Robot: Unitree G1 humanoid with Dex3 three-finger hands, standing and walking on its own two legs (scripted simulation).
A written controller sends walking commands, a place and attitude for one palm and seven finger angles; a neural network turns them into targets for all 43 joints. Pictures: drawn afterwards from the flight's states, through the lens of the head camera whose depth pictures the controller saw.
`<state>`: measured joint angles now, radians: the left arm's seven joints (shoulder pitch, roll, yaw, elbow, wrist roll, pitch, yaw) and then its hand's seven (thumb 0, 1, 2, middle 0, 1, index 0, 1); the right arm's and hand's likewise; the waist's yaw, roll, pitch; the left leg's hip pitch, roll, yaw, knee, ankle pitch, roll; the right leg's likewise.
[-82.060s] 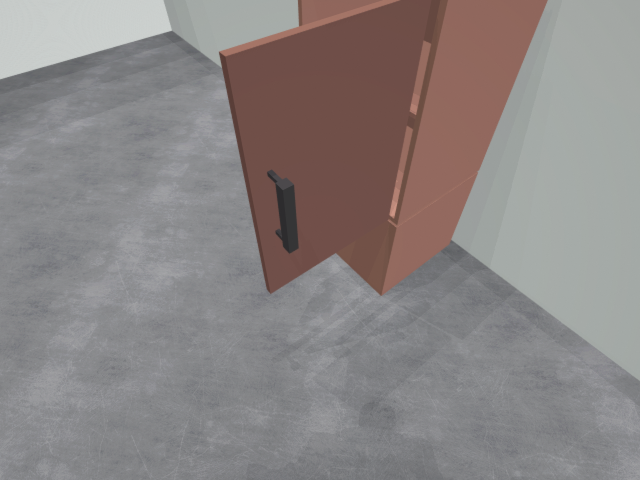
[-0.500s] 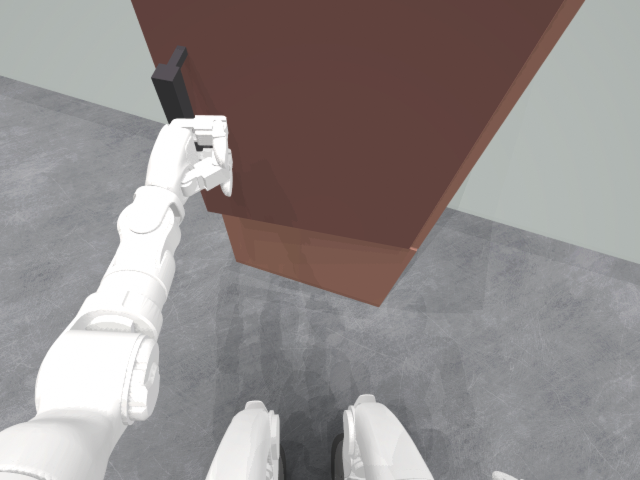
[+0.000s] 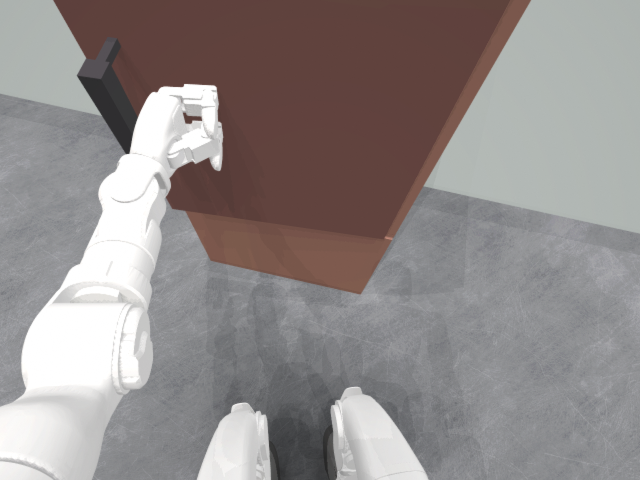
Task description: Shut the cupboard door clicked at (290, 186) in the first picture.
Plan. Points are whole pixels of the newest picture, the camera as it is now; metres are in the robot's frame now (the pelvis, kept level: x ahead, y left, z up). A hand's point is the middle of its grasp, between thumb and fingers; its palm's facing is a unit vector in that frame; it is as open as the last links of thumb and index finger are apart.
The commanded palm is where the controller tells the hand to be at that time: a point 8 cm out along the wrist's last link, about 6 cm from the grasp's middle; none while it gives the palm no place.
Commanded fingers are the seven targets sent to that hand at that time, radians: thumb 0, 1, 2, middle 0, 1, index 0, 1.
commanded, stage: push the door shut along its arc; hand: left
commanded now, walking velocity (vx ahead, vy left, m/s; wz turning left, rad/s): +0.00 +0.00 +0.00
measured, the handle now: (133, 117) +0.55 +0.17 +0.06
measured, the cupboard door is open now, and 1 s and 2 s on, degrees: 5 0 0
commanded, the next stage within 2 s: pull the fist back off the door in 0.48 s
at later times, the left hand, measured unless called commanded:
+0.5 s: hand (230, 126) +0.53 +0.06 +0.07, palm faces -0.42 -0.91 -0.04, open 3.6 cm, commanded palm +0.56 +0.07 +0.06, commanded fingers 0.00 0.90 0.90 -1.30 -1.50 -1.30 -1.50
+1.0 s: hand (247, 124) +0.53 +0.04 +0.06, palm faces +0.08 -0.99 -0.09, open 3.3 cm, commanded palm +0.51 +0.07 +0.06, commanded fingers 0.00 0.90 0.90 -1.30 -1.50 -1.30 -1.50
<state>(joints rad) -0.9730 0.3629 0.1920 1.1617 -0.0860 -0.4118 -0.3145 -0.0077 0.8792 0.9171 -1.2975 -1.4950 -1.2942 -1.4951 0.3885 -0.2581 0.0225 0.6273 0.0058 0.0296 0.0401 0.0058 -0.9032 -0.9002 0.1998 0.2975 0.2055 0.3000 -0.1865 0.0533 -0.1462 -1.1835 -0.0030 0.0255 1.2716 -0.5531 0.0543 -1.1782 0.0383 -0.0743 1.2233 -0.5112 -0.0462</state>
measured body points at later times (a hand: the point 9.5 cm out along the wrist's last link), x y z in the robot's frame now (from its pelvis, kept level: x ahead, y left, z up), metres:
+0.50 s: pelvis -0.02 -0.01 -0.02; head +0.15 +0.01 +0.39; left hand +0.54 +0.11 +0.07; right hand -0.01 -0.29 -0.13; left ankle +0.02 +0.09 -0.62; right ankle +0.03 -0.10 -0.62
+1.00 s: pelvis -0.04 +0.00 -0.03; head +0.12 +0.02 +0.39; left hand +0.52 +0.09 +0.07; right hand -0.08 -0.24 -0.13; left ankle +0.02 +0.09 -0.62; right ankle +0.03 -0.10 -0.62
